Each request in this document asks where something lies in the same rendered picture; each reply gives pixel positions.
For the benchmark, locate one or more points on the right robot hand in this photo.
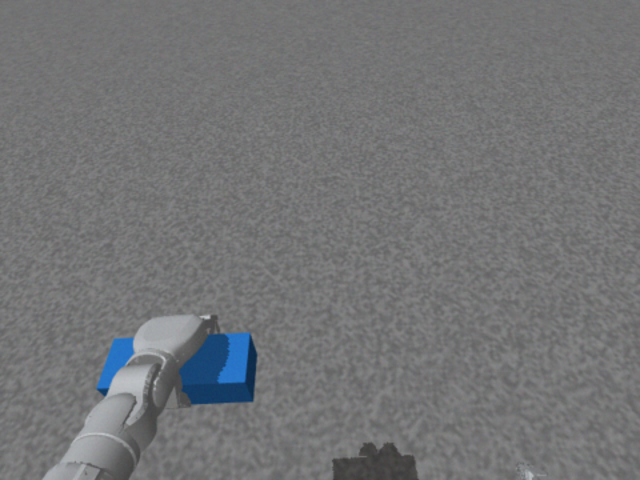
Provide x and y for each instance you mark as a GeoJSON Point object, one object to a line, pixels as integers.
{"type": "Point", "coordinates": [529, 472]}

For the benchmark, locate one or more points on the carton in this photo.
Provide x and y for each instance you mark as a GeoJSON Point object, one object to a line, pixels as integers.
{"type": "Point", "coordinates": [222, 371]}

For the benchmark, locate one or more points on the left robot hand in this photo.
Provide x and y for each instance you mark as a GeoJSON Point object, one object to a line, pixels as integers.
{"type": "Point", "coordinates": [181, 336]}

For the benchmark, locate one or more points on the left robot arm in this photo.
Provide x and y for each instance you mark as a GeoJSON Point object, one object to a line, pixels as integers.
{"type": "Point", "coordinates": [124, 423]}

